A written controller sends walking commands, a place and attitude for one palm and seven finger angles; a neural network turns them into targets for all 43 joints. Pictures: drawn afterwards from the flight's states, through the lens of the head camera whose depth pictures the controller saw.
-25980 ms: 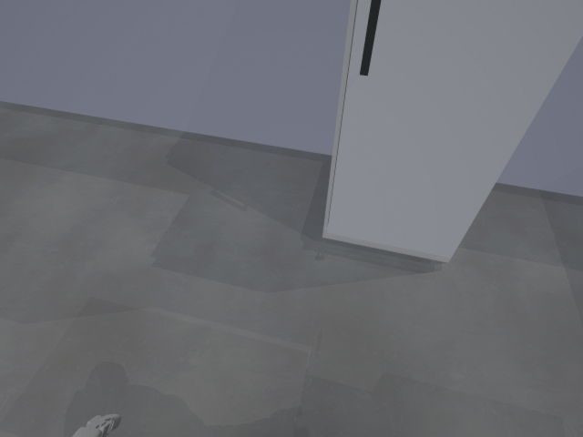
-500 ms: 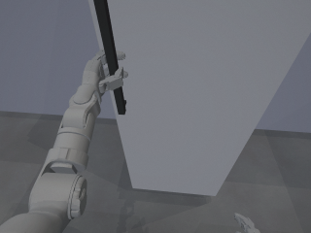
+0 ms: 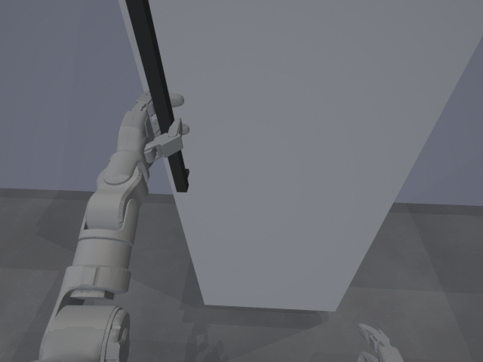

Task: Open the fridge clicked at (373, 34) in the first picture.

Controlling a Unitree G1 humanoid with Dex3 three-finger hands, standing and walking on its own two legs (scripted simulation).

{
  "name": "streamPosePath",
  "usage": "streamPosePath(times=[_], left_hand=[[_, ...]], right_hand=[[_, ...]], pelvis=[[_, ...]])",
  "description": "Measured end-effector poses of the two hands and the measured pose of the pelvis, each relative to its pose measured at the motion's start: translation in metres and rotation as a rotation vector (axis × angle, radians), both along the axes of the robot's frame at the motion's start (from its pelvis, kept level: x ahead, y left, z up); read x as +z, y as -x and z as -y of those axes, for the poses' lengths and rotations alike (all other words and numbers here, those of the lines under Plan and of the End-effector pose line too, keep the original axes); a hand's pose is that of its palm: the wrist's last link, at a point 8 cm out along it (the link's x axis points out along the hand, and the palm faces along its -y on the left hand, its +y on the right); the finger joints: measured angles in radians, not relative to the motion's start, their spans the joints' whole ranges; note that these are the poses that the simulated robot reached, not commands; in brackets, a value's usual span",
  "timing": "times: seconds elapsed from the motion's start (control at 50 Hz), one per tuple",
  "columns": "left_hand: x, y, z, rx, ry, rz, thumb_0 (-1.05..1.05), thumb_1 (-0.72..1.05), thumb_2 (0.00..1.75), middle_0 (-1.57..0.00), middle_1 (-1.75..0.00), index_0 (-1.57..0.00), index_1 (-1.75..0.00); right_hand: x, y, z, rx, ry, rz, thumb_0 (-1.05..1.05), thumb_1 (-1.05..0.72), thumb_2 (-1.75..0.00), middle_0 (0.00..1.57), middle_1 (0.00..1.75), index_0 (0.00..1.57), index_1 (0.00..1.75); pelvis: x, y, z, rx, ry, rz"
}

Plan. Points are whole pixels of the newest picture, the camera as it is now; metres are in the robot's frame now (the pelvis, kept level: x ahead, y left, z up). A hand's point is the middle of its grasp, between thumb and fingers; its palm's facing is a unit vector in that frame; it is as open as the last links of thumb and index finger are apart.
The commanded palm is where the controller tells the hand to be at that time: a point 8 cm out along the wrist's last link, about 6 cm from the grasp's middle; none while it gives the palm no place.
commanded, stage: pull the door a little, standing still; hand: left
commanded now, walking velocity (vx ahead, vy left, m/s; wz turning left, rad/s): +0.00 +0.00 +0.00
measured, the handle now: (167, 109) +0.46 +0.16 +0.22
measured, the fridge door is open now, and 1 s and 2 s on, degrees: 0 19 50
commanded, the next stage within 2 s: walk backward, drawing the door open in 0.52 s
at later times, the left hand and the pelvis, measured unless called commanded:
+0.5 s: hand (173, 149) +0.37 +0.13 +0.20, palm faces +0.00 -1.00 -0.02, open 6.1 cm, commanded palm +0.31 +0.18 +0.20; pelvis +0.02 -0.01 +0.00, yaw -1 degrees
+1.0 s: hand (179, 216) +0.26 +0.10 +0.19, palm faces +0.11 -0.97 -0.23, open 7.2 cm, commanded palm +0.22 +0.15 +0.20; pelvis -0.03 -0.03 -0.01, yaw +1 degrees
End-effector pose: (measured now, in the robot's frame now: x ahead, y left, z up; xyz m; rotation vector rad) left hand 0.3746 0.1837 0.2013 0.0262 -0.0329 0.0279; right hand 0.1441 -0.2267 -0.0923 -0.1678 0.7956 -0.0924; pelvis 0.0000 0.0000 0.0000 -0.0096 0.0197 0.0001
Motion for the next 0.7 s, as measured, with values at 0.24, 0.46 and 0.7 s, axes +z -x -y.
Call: streamPosePath(times=[0.24,0.46,0.7], left_hand=[[0.001,0.002,-0.004,-0.035,0.005,-0.011,0.0,0.74,0.8,-0.31,-1.33,-0.28,-1.33],[0.0,0.015,-0.002,-0.027,0.004,0.001,0.0,0.75,0.79,-0.3,-1.32,-0.26,-1.32],[0.001,0.085,0.009,-0.047,-0.139,0.127,-0.01,0.66,0.76,-0.34,-1.34,-0.25,-1.32]], right_hand=[[0.009,-0.038,-0.003,0.027,0.024,0.021,0.01,-0.91,-0.89,0.21,0.3,0.2,0.3],[0.018,-0.047,-0.002,0.012,-0.013,0.071,0.01,-0.91,-0.89,0.21,0.3,0.2,0.3],[0.024,-0.058,0.008,0.031,0.004,0.099,0.01,-0.91,-0.89,0.21,0.3,0.2,0.3]], pelvis=[[0.0,-0.013,0.002,0.007,0.002,0.003],[0.002,-0.019,0.006,-0.021,-0.008,0.006],[0.0,-0.021,0.014,-0.014,-0.004,0.006]])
